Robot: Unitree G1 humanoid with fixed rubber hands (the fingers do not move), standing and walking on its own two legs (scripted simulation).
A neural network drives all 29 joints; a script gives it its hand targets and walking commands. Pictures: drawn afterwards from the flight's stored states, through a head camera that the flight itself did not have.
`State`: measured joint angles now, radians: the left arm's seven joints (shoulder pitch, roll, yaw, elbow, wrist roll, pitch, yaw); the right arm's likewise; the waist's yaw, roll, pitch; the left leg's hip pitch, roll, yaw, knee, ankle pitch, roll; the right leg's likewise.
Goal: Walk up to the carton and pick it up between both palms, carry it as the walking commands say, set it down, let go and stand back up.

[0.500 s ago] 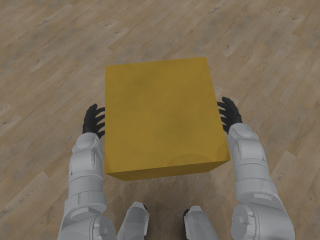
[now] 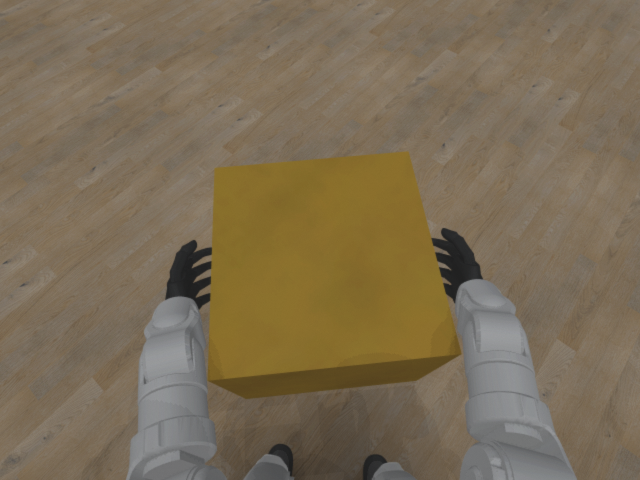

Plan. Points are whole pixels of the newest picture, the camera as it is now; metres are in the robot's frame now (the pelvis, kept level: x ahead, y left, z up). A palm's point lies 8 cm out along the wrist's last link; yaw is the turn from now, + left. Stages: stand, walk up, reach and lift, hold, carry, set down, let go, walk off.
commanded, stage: reach and lift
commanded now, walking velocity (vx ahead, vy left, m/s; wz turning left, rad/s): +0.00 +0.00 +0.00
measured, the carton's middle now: (322, 282) +0.39 +0.03 -0.10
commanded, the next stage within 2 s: hold in 1.92 s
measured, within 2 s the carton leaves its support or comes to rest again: neither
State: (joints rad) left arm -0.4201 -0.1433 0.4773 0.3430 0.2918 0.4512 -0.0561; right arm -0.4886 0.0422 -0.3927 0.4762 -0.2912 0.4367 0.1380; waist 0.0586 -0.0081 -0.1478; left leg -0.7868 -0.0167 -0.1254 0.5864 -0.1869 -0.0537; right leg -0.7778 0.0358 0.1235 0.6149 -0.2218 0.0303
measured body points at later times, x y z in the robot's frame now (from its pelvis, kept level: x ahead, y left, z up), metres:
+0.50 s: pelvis +0.02 +0.00 +0.03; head +0.05 +0.00 +0.48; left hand +0.32 +0.21 +0.03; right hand +0.36 -0.16 +0.03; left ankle +0.04 +0.15 -0.72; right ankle +0.03 -0.13 -0.72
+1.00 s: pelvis +0.03 +0.00 +0.04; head +0.00 +0.00 +0.48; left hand +0.31 +0.20 +0.07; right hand +0.34 -0.17 +0.07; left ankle +0.04 +0.15 -0.72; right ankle +0.03 -0.13 -0.72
